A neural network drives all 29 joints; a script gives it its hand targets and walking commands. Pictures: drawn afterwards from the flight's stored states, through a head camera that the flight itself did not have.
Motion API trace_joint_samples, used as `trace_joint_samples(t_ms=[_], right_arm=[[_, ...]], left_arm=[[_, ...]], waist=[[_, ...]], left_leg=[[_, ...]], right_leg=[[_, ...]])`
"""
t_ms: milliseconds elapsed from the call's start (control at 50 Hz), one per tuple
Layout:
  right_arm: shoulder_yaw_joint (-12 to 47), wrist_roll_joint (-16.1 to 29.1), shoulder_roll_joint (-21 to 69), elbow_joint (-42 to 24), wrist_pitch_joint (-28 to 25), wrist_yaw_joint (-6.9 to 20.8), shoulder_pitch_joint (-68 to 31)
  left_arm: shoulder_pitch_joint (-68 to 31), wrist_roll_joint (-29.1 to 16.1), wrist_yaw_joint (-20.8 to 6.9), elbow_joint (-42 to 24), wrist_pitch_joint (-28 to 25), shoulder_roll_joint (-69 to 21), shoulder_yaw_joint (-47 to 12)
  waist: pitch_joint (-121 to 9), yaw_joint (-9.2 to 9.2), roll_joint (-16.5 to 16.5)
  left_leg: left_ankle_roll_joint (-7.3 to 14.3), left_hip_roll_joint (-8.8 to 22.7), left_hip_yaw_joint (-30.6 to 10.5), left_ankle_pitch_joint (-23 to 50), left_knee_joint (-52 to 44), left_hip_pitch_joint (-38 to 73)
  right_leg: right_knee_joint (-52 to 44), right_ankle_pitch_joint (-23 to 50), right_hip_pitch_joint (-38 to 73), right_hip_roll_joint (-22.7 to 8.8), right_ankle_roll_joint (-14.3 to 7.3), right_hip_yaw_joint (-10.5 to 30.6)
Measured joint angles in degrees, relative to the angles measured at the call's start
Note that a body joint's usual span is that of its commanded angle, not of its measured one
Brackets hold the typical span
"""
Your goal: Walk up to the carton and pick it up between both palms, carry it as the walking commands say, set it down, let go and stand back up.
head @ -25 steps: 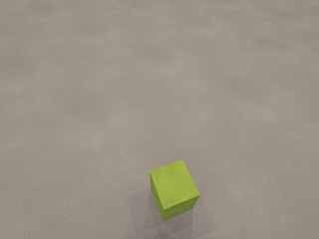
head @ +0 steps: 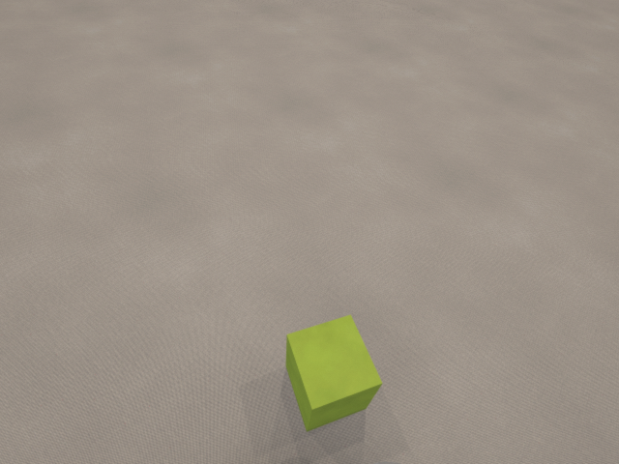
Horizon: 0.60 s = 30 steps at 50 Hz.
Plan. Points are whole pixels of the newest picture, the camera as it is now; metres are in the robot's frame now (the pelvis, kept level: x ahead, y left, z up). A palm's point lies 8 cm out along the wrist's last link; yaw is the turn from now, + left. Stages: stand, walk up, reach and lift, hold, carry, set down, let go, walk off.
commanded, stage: walk up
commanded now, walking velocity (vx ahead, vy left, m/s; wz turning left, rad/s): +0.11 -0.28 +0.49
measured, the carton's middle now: (328, 373) +0.45 -0.08 -0.66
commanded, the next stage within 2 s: none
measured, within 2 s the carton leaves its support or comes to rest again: neither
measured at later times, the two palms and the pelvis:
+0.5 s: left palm out of the picture -0.02 +0.06 -0.13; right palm out of the picture +0.10 -0.44 -0.14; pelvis +0.02 -0.18 +0.00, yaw +12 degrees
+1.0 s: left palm out of the picture -0.06 +0.02 -0.15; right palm (520, 404) +0.24 -0.33 -0.15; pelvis +0.08 -0.15 -0.02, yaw +12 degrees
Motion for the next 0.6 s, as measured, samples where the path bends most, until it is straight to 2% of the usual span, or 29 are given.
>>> trace_joint_samples(t_ms=[80, 160, 220, 260, 300, 320, 340, 380, 420, 460, 540, 600], right_arm=[[-0.8, -0.3, -2.5, -0.1, -0.1, 0.7, 2.0], [-1.3, -0.7, -4.6, -1.1, -0.3, 1.0, 1.5], [-1.5, -0.8, -5.6, -1.8, -0.1, 0.7, 0.4], [-1.9, -0.4, -6.5, -2.3, 0.2, 0.5, -0.6], [-2.1, 0.1, -7.1, -3.2, 0.4, 0.2, -1.3], [-2.2, 0.2, -7.4, -3.6, 0.4, 0.1, -1.9], [-2.5, -0.2, -7.8, -3.7, 0.4, 0.0, -2.4], [-2.4, 0.0, -7.0, -3.6, 1.1, -0.1, -2.2], [-2.2, 0.1, -6.0, -4.3, 1.4, 0.6, -3.3], [-2.2, -0.3, -5.4, -5.2, 0.8, 1.5, -4.8], [-2.1, -0.1, -4.2, -5.1, 0.2, 3.4, -6.0], [-1.8, -0.3, -2.9, -5.8, -0.3, 4.3, -8.0]], left_arm=[[-4.3, 0.3, -0.5, -5.1, -0.1, 2.1, 0.6], [-6.6, -0.7, -1.0, -8.1, 0.4, 1.7, 0.2], [-7.0, -0.9, -1.0, -9.5, 0.5, 1.0, -0.2], [-7.1, -1.4, -0.7, -10.2, 0.1, 0.4, -0.5], [-6.8, -1.7, -0.3, -10.5, -0.5, 0.4, -0.5], [-6.6, -1.5, -0.1, -10.0, -0.7, 0.3, -0.3], [-6.8, -1.5, -0.1, -9.3, -0.6, -0.5, -0.4], [-5.7, -1.6, -0.6, -9.0, -0.4, -1.1, -0.8], [-3.5, -1.8, -0.7, -8.8, -1.0, -1.4, -1.3], [-2.0, -1.8, -0.1, -7.6, -1.6, -1.7, -1.9], [0.8, -1.6, 0.2, -5.2, -3.4, -2.7, -2.3], [3.3, -1.8, 1.0, -3.4, -4.6, -3.6, -2.5]], waist=[[1.2, -0.28, -1.3], [0.7, -1.15, -0.7], [-0.3, -1.83, 0.2], [-0.9, -2.10, 1.1], [-1.2, -1.48, 1.0], [-0.9, -1.10, 1.3], [-0.2, -1.20, 3.0], [-1.3, -0.65, 3.5], [-2.5, 0.94, 2.5], [-2.5, 0.90, 2.4], [-3.2, 2.20, 2.3], [-2.4, 2.95, 1.2]], left_leg=[[-2.4, 1.2, -4.0, 0.8, 0.8, -1.8], [-4.5, 3.1, -7.5, 0.9, 1.1, -3.2], [-6.3, 4.3, -9.4, 1.2, 0.7, -4.0], [-7.6, 4.8, -10.4, 1.2, 0.9, -4.7], [-8.3, 4.4, -10.6, 0.0, 3.1, -6.0], [-7.8, 4.3, -10.8, -2.4, 6.2, -7.4], [-6.2, 4.3, -12.1, -8.2, 10.8, -8.9], [-4.2, 2.4, -9.4, -17.0, 20.8, -12.5], [-2.9, 0.5, -5.4, -17.6, 30.0, -14.7], [-2.0, -0.3, -2.1, -15.2, 36.4, -15.8], [-2.7, 0.2, 3.4, -10.7, 40.6, -14.4], [-3.6, 0.0, 4.1, -8.7, 37.9, -12.7]], right_leg=[[4.2, 3.1, -3.9, -1.1, 0.6, 3.1], [-0.4, 1.4, -2.8, -0.8, 1.9, 4.4], [-7.1, -1.2, 0.2, -0.1, 2.3, 4.0], [-15.7, -0.3, 3.8, 0.0, 1.4, 3.4], [-26.2, 2.8, 8.7, -0.7, 0.0, 2.6], [-29.5, 5.6, 10.1, -0.6, -0.4, 2.2], [-29.0, 7.1, 10.5, 0.2, -1.0, 0.9], [-28.4, 6.1, 11.2, -0.2, -2.5, -1.0], [-31.2, 6.5, 12.5, -0.6, -3.5, -1.0], [-33.5, 7.5, 14.0, -0.5, -4.3, -1.7], [-36.0, 7.3, 16.2, 0.9, -5.8, -3.4], [-38.0, 7.4, 18.1, 1.8, -6.8, -4.2]])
